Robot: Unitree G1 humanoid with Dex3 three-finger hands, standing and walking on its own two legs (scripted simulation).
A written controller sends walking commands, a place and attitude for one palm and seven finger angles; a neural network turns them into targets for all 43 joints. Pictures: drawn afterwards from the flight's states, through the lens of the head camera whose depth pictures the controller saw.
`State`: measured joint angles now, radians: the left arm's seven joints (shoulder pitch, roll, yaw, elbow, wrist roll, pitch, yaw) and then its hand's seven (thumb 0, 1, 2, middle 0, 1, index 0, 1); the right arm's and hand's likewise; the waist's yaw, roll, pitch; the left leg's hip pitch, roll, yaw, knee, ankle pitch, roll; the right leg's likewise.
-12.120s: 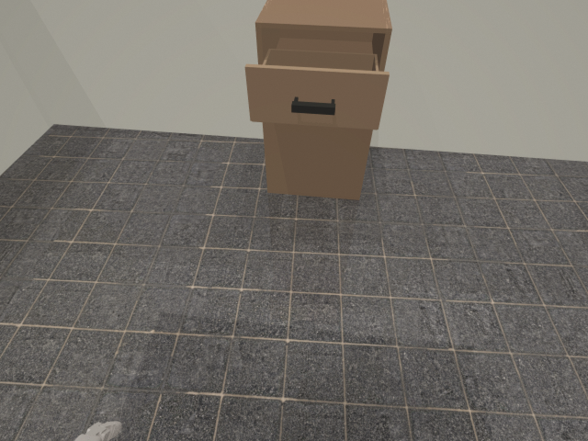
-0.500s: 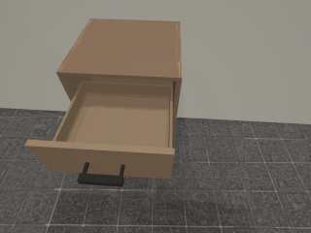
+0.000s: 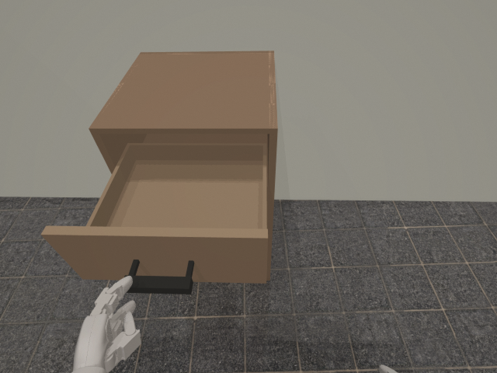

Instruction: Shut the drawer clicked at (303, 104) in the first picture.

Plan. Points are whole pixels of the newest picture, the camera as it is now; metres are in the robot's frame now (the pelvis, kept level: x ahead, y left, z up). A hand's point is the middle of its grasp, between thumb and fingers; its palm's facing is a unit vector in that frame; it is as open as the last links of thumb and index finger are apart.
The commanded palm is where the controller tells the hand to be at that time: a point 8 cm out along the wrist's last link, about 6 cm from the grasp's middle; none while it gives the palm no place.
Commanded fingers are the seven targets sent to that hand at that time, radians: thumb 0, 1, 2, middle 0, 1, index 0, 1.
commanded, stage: raise the hand and make a fist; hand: left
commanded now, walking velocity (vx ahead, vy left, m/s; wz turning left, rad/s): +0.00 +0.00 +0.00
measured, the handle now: (160, 274) +0.32 +0.19 -0.07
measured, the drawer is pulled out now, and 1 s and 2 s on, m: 0.30 0.30 0.30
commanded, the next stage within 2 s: bring the fist close to the handle in 1.72 s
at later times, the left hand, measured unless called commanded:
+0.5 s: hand (158, 367) +0.15 +0.14 -0.02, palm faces -0.12 -0.99 -0.04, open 4.6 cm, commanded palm +0.12 +0.22 -0.02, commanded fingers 0.00 0.90 0.90 -0.90 -1.06 -0.90 -1.06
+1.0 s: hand (139, 358) +0.15 +0.16 +0.02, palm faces +0.00 -1.00 +0.00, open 3.1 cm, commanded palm +0.11 +0.21 +0.02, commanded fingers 0.00 0.90 0.90 -1.40 -1.60 -1.40 -1.60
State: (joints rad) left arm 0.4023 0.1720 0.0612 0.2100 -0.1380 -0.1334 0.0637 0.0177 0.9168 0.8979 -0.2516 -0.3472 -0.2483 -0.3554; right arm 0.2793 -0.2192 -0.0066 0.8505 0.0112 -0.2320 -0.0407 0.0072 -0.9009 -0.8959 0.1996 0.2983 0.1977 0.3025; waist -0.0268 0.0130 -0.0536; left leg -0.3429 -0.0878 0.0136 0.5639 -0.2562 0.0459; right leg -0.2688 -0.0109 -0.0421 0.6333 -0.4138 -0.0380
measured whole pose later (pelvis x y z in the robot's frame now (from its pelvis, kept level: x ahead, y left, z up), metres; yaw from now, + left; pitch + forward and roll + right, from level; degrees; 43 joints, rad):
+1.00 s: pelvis -0.03 +0.02 -0.06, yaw +0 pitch +12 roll -3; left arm 0.65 0.16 -0.01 -0.28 -0.19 -0.41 -0.13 0.02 0.90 0.90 -1.21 -1.39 -1.21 -1.40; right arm 0.19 -0.22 -0.02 0.49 0.03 -0.20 -0.02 0.01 -0.90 -0.90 0.20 0.30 0.20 0.30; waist 0.01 0.05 -0.15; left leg -0.82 -0.03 0.00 1.07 -0.45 0.06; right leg -0.69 0.04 -0.08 1.03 -0.54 -0.03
